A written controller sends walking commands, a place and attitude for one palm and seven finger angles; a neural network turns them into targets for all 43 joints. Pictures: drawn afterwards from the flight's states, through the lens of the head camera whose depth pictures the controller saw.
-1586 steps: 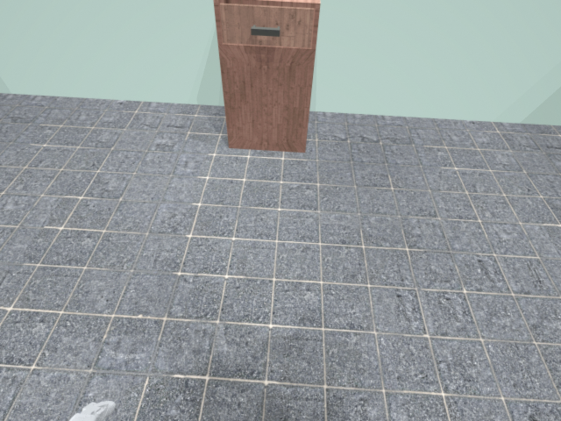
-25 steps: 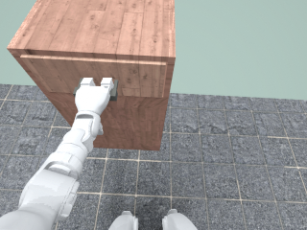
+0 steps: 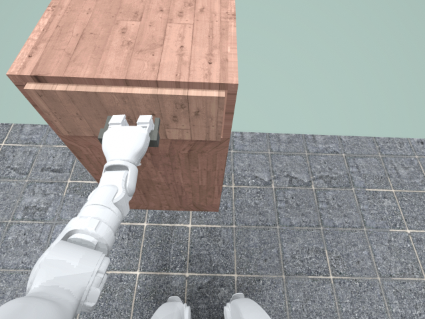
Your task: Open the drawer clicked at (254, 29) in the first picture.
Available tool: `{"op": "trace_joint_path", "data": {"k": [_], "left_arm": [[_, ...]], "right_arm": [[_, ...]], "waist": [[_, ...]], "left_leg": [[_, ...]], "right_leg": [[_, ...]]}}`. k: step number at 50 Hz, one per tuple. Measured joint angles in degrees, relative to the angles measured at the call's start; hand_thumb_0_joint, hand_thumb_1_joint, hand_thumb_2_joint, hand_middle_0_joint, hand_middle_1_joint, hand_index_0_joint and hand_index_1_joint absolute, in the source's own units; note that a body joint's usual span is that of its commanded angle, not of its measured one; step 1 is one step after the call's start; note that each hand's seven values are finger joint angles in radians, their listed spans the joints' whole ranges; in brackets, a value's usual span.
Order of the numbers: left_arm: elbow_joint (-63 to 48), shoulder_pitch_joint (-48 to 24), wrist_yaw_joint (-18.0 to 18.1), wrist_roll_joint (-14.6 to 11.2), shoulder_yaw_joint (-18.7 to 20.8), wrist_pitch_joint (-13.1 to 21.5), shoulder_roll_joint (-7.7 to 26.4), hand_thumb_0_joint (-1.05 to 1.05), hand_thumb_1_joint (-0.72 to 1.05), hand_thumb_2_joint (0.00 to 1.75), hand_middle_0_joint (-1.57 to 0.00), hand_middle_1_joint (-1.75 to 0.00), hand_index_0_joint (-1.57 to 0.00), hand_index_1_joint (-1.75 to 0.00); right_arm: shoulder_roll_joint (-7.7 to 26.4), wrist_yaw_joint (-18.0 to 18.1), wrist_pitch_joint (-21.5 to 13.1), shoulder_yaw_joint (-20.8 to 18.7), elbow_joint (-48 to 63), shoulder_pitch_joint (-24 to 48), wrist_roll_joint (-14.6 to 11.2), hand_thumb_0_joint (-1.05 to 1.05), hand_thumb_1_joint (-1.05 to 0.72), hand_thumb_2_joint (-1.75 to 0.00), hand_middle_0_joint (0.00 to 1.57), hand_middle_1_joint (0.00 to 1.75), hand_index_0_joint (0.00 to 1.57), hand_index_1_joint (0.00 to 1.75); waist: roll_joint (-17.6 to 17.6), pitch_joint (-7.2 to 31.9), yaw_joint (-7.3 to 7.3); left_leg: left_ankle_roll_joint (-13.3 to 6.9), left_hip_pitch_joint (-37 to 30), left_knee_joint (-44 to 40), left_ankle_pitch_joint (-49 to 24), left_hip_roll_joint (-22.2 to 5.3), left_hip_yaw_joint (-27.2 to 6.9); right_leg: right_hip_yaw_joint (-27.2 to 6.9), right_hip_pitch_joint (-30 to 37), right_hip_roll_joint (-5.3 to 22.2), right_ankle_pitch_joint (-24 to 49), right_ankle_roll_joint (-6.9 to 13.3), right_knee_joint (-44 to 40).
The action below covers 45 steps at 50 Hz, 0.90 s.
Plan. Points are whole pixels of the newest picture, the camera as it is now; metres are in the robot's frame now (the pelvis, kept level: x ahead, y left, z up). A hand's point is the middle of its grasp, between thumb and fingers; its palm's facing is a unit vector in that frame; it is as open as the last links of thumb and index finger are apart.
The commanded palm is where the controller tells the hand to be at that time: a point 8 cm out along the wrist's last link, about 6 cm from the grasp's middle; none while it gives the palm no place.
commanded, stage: close the thumb around the handle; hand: left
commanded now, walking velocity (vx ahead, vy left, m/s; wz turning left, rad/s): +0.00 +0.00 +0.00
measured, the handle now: (131, 129) +0.51 +0.16 -0.01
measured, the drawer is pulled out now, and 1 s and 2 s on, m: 0.01 0.11 0.24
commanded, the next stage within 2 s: pull the drawer open in 0.04 s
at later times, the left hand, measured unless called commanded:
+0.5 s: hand (131, 174) +0.41 +0.16 -0.03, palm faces -0.04 -0.06 -1.00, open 6.2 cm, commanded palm +0.38 +0.15 +0.02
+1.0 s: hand (127, 196) +0.36 +0.16 -0.03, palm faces -0.02 -0.06 -1.00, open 6.2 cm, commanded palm +0.32 +0.16 +0.02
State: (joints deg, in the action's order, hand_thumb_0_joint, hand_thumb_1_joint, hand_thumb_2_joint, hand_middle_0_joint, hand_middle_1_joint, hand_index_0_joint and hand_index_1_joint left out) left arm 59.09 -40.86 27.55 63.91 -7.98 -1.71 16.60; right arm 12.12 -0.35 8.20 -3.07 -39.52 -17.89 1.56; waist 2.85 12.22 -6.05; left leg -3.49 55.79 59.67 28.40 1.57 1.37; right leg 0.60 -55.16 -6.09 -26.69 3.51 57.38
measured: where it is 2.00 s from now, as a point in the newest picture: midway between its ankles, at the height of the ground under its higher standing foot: outside the picture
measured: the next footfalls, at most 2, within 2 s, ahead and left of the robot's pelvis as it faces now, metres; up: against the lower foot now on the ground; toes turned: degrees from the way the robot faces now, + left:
none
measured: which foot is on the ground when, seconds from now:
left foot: down 0.00-1.00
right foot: down 0.00-1.00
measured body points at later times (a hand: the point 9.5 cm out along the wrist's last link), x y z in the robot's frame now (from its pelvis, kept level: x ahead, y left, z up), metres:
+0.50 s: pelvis +0.00 +0.00 +0.00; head +0.09 -0.01 +0.45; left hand +0.41 +0.16 +0.02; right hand +0.06 -0.26 -0.13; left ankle -0.01 +0.08 -0.66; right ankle -0.01 -0.09 -0.66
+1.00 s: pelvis +0.00 -0.01 +0.01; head +0.07 -0.02 +0.45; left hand +0.36 +0.16 +0.02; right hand +0.11 -0.25 -0.13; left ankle -0.01 +0.08 -0.66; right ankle -0.01 -0.09 -0.66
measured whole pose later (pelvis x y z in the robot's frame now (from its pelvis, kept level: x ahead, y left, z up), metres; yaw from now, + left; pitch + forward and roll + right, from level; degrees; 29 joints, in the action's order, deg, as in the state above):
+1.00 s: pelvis +0.00 -0.01 +0.01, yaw +1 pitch +19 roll -1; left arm 43.6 -21.0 31.3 65.4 -11.0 -1.0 13.4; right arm 12.0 -0.4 9.0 -3.2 -37.5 -12.8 0.7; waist 2.3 11.8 -1.4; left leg -3.0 49.2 57.3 27.5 2.0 1.5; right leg 0.3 -49.1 -5.7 -26.4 4.1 56.1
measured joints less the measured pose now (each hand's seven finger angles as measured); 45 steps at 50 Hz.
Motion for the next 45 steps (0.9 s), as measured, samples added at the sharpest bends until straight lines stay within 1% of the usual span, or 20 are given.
{"op": "trace_joint_path", "data": {"k": [7, 13, 23, 31, 45], "left_arm": [[-0.8, 1.1, 1.1, 0.5, -0.1, 1.2, -0.4, 0.0, 0.65, 0.78, -0.28, -1.34, -0.35, -1.31], [-1.5, 1.8, 1.8, 0.7, 0.0, 1.2, -0.5, 0.0, 0.65, 0.8, -0.28, -1.35, -0.35, -1.31], [-5.4, 8.0, 2.2, 0.5, -0.8, 1.2, -1.6, 0.0, 0.65, 0.78, -0.27, -1.35, -0.35, -1.31], [-7.1, 10.6, 3.6, 1.3, -1.7, 1.6, -2.7, 0.0, 0.65, 0.8, -0.27, -1.35, -0.35, -1.31], [-12.8, 17.2, 4.0, 1.4, -2.9, 0.9, -3.3, 0.0, 0.65, 0.81, -0.27, -1.35, -0.35, -1.32]], "right_arm": [[0.2, -0.3, -0.4, -0.4, -0.7, 0.0, 0.2, 0.01, -0.91, -0.9, 0.2, 0.3, 0.2, 0.3], [0.1, -0.5, -0.2, -0.6, -0.7, 0.8, 0.3, 0.01, -0.91, -0.9, 0.2, 0.3, 0.2, 0.3], [0.0, -0.5, 0.5, -0.6, 0.2, 1.3, -0.3, 0.01, -0.91, -0.9, 0.2, 0.3, 0.2, 0.3], [0.0, -0.4, 0.3, -0.6, 0.4, 2.8, -0.4, 0.01, -0.91, -0.9, 0.2, 0.3, 0.2, 0.3], [-0.1, -0.2, 0.8, -0.3, 1.5, 4.8, -0.8, 0.01, -0.91, -0.9, 0.2, 0.3, 0.2, 0.3]], "waist": [[0.1, 0.2, 0.65], [0.0, 0.1, 0.87], [-0.1, 0.2, 2.11], [-0.4, 0.0, 3.23], [-0.6, -0.2, 4.52]], "left_leg": [[0.0, 0.4, 0.6, 0.2, 0.2, -0.1], [0.1, 0.6, 0.9, 0.0, 0.1, -0.1], [0.1, -2.6, -1.2, -0.4, 0.0, 0.4], [0.2, -3.6, -1.3, -0.6, 0.4, -0.1], [0.4, -5.8, -2.0, -0.8, 0.4, 0.1]], "right_leg": [[0.2, -0.4, 0.2, -0.3, 0.0, 0.8], [0.2, -0.6, 0.2, -0.2, 0.1, 1.0], [-0.5, 2.3, 0.0, 0.3, 0.1, -0.7], [0.0, 3.4, 0.4, 0.2, 0.3, -0.7], [-0.2, 5.4, 0.4, 0.2, 0.5, -0.9]]}}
